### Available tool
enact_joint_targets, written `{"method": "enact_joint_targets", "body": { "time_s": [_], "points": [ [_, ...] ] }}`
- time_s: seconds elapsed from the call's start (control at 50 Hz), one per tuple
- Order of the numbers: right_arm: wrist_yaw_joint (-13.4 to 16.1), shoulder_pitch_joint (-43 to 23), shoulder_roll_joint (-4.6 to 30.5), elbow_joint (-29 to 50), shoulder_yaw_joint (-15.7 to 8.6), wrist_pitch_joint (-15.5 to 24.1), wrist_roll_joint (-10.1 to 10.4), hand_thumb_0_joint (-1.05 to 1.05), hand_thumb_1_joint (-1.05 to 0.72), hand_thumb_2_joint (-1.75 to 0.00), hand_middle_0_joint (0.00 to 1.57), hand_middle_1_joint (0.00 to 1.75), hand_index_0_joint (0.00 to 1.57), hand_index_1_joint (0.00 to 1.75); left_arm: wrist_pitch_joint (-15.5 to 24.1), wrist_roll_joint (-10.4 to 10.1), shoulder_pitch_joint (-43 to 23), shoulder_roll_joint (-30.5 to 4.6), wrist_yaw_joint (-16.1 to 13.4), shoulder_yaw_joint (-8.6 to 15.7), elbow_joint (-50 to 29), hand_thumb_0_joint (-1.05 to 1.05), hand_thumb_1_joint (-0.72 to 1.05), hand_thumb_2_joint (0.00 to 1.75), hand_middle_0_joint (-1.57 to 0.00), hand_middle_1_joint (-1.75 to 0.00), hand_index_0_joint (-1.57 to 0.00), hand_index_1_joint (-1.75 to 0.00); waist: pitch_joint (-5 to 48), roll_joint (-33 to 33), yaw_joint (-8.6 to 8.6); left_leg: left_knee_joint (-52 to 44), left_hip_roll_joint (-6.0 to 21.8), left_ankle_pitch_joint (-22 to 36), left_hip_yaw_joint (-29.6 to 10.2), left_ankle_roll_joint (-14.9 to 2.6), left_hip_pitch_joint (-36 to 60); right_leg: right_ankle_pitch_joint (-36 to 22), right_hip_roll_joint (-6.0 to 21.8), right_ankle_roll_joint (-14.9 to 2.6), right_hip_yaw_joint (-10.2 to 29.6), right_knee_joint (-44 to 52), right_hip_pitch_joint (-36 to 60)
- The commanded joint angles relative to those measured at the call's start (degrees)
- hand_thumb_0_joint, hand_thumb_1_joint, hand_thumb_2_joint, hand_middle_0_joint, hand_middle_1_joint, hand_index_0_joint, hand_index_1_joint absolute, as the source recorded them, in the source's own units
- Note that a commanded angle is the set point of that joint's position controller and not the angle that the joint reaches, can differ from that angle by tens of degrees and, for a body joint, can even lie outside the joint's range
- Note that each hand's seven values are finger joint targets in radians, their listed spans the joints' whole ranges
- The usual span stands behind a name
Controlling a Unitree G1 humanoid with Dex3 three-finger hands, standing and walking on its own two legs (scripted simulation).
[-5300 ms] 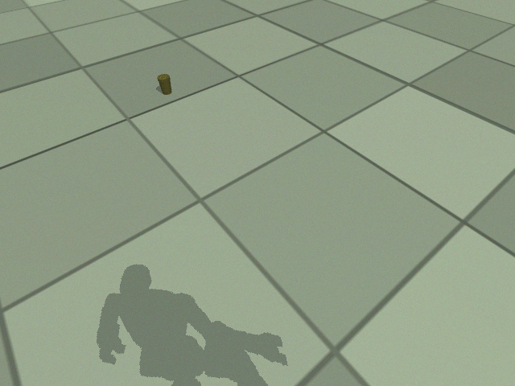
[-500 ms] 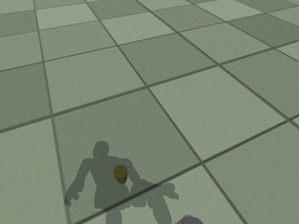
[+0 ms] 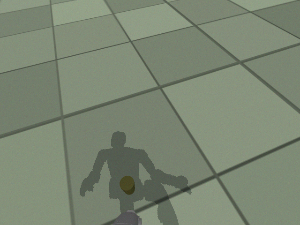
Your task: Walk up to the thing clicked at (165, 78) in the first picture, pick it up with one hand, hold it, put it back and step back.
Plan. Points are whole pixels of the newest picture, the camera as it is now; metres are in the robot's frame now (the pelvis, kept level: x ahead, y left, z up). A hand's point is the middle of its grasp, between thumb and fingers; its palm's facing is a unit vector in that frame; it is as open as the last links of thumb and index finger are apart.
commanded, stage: walk up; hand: left
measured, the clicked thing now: (128, 186) +0.43 +0.21 -0.71
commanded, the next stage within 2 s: stand in 1.90 s
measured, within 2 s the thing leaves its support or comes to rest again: neither
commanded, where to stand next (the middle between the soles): +0.11 +0.02 m, yaw -2 degrees
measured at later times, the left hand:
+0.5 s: hand out of the picture +0.06 +0.30 -0.15, palm faces -0.05 -0.90 -0.43, open 7.4 cm
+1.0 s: hand (73, 210) +0.19 +0.27 -0.15, palm faces -0.05 -0.94 -0.34, open 7.4 cm
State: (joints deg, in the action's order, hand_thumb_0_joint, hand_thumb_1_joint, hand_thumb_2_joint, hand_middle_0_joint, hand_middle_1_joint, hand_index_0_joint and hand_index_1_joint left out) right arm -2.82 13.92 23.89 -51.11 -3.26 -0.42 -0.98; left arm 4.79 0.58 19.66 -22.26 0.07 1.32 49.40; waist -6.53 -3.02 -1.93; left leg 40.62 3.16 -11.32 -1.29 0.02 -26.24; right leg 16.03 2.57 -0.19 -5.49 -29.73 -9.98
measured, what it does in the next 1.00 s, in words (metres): steps on the spot: left foot, then right foot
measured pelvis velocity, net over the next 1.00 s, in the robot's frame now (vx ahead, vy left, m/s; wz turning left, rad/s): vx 0.08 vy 0.02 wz -0.02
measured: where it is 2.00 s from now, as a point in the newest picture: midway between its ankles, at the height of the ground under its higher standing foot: outside the picture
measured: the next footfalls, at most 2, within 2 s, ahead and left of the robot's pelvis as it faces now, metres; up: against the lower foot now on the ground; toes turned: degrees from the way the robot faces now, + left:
left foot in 0.06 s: +0.13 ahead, +0.15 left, +0.00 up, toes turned -1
right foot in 0.40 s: +0.09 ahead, -0.11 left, +0.00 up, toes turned -3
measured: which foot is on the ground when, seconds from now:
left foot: up 0.00-0.04, down 0.06-1.00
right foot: down 0.00-0.08, up 0.10-0.38, down 0.40-1.00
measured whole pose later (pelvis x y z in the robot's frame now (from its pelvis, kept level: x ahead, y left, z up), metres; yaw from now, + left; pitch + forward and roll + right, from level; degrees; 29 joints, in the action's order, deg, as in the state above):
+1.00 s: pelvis +0.08 +0.02 +0.00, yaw -1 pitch -2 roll +0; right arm -0.6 6.3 21.3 -61.9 -0.2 1.1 -0.4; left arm 1.7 -0.1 5.5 -21.5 0.0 -0.4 60.7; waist -2.8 1.1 0.4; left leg 29.4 1.1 -14.6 0.3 0.3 -12.6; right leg 17.0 1.7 0.9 -1.7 -28.2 -9.1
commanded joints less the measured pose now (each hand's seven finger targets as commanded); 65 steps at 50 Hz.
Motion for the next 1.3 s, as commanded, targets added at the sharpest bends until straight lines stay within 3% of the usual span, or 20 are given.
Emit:
{"method": "enact_joint_targets", "body": {
  "time_s": [0.0,0.02,0.04,0.06,0.1,0.18,0.26,0.32,0.36,0.38,0.42,0.44,0.46,0.5,0.58,0.6,0.64,0.76,0.96,1.28],
  "points": [
    [1.2,1.9,7.7,1.7,-2.4,2.2,0.3,0.0,-0.9,-0.9,0.2,0.3,0.2,0.3,-0.3,-0.5,-4.0,-15.2,-1.2,3.7,-4.2,0.0,0.9,0.9,-0.2,-0.3,-0.2,-0.3,6.8,8.9,2.71,-9.0,-1.5,7.2,2.9,-1.61,16.6,-21.1,11.3,-8.62,5.2,-1.7,-9.0],
    [1.6,3.5,9.1,0.7,-2.8,2.4,0.0,0.0,-0.9,-0.9,0.2,0.3,0.2,0.3,-0.8,-0.6,-4.3,-13.0,-1.2,2.9,-4.1,0.0,0.9,0.9,-0.2,-0.3,-0.2,-0.3,7.1,5.1,3.6,-10.8,-1.8,6.9,2.3,-2.36,19.3,-13.3,9.3,-6.81,4.8,-5.8,-11.2],
    [2.2,5.0,12.3,0.5,-3.5,2.7,-0.4,0.0,-0.9,-0.9,0.2,0.3,0.2,0.3,-1.3,-0.7,-1.7,-10.4,-1.1,2.0,-3.8,0.0,0.9,0.9,-0.2,-0.3,-0.2,-0.3,9.3,-3.9,3.93,-16.5,4.6,5.6,-5.9,-4.03,21.8,-3.4,5.4,-4.46,2.7,-13.5,-12.9],
    [2.0,5.9,16.5,1.7,-4.5,3.1,-0.7,0.0,-0.9,-0.9,0.2,0.3,0.2,0.3,-1.7,-0.9,2.4,-8.1,-0.7,1.4,-4.0,0.0,0.9,0.9,-0.2,-0.3,-0.2,-0.3,9.8,-12.2,2.71,-20.9,13.3,-6.3,-23.1,-8.09,23.2,15.5,-2.0,-2.27,2.0,-22.8,-19.5],
    [1.8,2.4,19.2,2.5,-5.5,2.7,0.9,0.0,-0.9,-0.9,0.2,0.3,0.2,0.3,-2.7,-0.1,4.5,-14.5,-1.4,3.0,-0.5,0.0,0.9,0.9,-0.2,-0.3,-0.2,-0.3,7.4,-9.8,2.88,-27.1,18.6,-27.2,-31.2,-14.74,17.7,17.7,0.7,-2.67,5.4,-31.4,-21.1],
    [2.0,-1.3,13.8,3.6,-3.5,3.0,0.3,0.0,-0.9,-0.9,0.2,0.3,0.2,0.3,-2.8,-0.1,2.3,-13.8,-0.2,3.6,1.7,0.0,0.9,0.9,-0.2,-0.3,-0.2,-0.3,4.6,-8.5,1.9,-25.7,9.7,-19.1,-15.4,-10.08,10.5,10.3,1.5,-1.94,7.4,-25.0,-16.8],
    [2.1,-2.5,13.4,4.2,-3.3,2.7,-0.3,0.0,-0.9,-0.9,0.2,0.3,0.2,0.3,-2.5,0.3,1.9,-11.6,-0.1,3.2,2.5,0.0,0.9,0.9,-0.2,-0.3,-0.2,-0.3,5.8,-8.1,2.53,-23.5,10.8,-15.5,-13.4,-12.68,10.9,9.7,0.4,-0.41,4.7,-15.7,-13.5],
    [1.9,-4.6,13.0,4.5,-2.9,1.9,-0.5,0.0,-0.9,-0.9,0.2,0.3,0.2,0.3,-2.0,0.6,1.1,-10.6,-0.3,3.2,3.6,0.0,0.9,0.9,-0.2,-0.3,-0.2,-0.3,6.4,-5.5,2.12,-20.1,9.3,-13.9,-10.0,-11.33,6.2,6.2,-1.5,-0.34,2.9,-6.6,-5.8],
    [1.8,-7.1,11.3,4.7,-1.8,1.1,0.2,0.0,-0.9,-0.9,0.2,0.3,0.2,0.3,-1.5,0.9,3.2,-9.9,-0.8,3.3,5.2,0.0,0.9,0.9,-0.2,-0.3,-0.2,-0.3,6.7,-2.7,-0.24,-15.7,7.8,-16.6,-7.6,-8.68,1.1,0.0,-2.4,-1.1,2.6,1.2,1.7],
    [1.8,-6.2,8.9,4.5,-0.9,0.8,0.6,0.0,-0.9,-0.9,0.2,0.3,0.2,0.3,-1.4,1.2,3.3,-11.1,-1.1,3.7,5.4,0.0,0.9,0.9,-0.2,-0.3,-0.2,-0.3,6.3,1.7,-0.64,-12.1,5.9,-18.9,-5.7,-6.28,-1.4,1.2,-0.6,-2.13,6.4,4.5,3.4],
    [1.8,-6.4,6.4,3.9,-0.2,0.4,0.6,0.0,-0.9,-0.9,0.2,0.3,0.2,0.3,-0.8,2.0,-2.9,-18.1,-1.4,4.7,3.0,0.0,0.9,0.9,-0.2,-0.3,-0.2,-0.3,1.6,14.7,0.24,4.1,-3.3,-17.7,1.4,-1.08,-4.4,30.0,17.3,-9.78,35.0,20.4,-7.6],
    [2.2,-6.0,10.0,2.0,-1.4,0.5,0.3,0.0,-0.9,-0.9,0.2,0.3,0.2,0.3,-1.0,1.8,-7.6,-19.2,-1.1,4.7,2.2,0.0,0.9,0.9,-0.2,-0.3,-0.2,-0.3,-1.4,12.9,1.01,6.4,-0.7,-16.4,-1.9,-1.1,0.9,28.5,19.1,-12.53,35.0,19.0,-14.2],
    [2.1,-2.6,10.8,0.3,-1.5,1.1,0.5,0.0,-0.9,-0.9,0.2,0.3,0.2,0.3,-1.1,1.2,-10.5,-16.7,-1.0,4.1,1.5,0.0,0.9,0.9,-0.2,-0.3,-0.2,-0.3,-1.1,10.5,3.21,2.7,0.3,-13.5,-2.0,-1.28,6.0,22.2,15.9,-11.35,28.3,15.6,-15.4],
    [1.9,-3.6,8.4,-1.4,-0.5,1.9,1.0,0.0,-0.9,-0.9,0.2,0.3,0.2,0.3,-0.8,0.5,-9.5,-13.0,-1.1,2.8,2.2,0.0,0.9,0.9,-0.2,-0.3,-0.2,-0.3,2.1,10.1,3.01,-5.5,-1.3,-8.1,0.3,-1.59,7.3,1.4,9.1,-6.96,17.1,10.1,-7.6],
    [2.8,-2.4,9.9,-3.0,-0.5,3.1,0.6,0.0,-0.9,-0.9,0.2,0.3,0.2,0.3,-1.2,-0.2,-8.9,-12.4,-0.4,1.9,2.8,0.0,0.9,0.9,-0.2,-0.3,-0.2,-0.3,8.9,9.4,3.2,-13.8,0.8,6.5,-2.6,-2.37,19.1,-17.2,7.2,-4.25,12.0,1.9,-6.8],
    [2.9,-4.0,11.3,-2.8,-0.8,3.5,0.7,0.0,-0.9,-0.9,0.2,0.3,0.2,0.3,-1.3,-0.7,-7.6,-11.3,-0.4,1.6,3.2,0.0,0.9,0.9,-0.2,-0.3,-0.2,-0.3,10.0,6.8,1.84,-13.9,3.7,10.3,-6.4,-3.6,19.1,-14.5,4.5,-2.66,9.9,0.9,-6.3],
    [2.4,-6.0,11.5,-3.7,-0.7,3.1,1.3,0.0,-0.9,-0.9,0.2,0.3,0.2,0.3,-1.6,-0.7,-8.3,-12.5,-0.7,2.0,5.0,0.0,0.9,0.9,-0.2,-0.3,-0.2,-0.3,8.5,7.2,0.87,-12.8,4.1,4.3,-6.6,-4.58,13.9,-2.0,2.7,-2.39,8.7,4.2,-2.8],
    [2.6,-7.5,10.9,-6.0,0.0,3.1,0.9,0.0,-0.9,-0.9,0.2,0.3,0.2,0.3,-2.1,-0.7,-11.1,-11.7,-0.7,1.5,6.1,0.0,0.9,0.9,-0.2,-0.3,-0.2,-0.3,6.6,-0.2,1.18,-17.3,4.1,2.8,-6.7,-4.35,11.8,-4.3,2.4,-2.95,7.4,2.4,-0.8],
    [2.9,-10.0,10.1,-8.1,0.4,3.1,1.0,0.0,-0.9,-0.9,0.2,0.3,0.2,0.3,-2.3,-0.6,-14.9,-11.6,-0.7,1.2,9.1,0.0,0.9,0.9,-0.2,-0.3,-0.2,-0.3,9.4,0.1,1.49,-16.5,3.7,12.5,-4.3,-3.58,15.7,-13.8,3.5,-2.4,7.5,5.0,3.9],
    [3.0,-12.5,10.3,-9.6,0.2,2.3,0.8,0.0,-0.9,-0.9,0.2,0.3,0.2,0.3,-2.9,-0.4,-17.4,-11.6,-0.4,1.2,11.5,0.0,0.9,0.9,-0.2,-0.3,-0.2,-0.3,7.5,3.0,1.78,-18.5,2.6,9.3,-3.3,-3.43,18.9,-10.5,3.6,-1.87,7.4,8.4,2.7]
  ]
}}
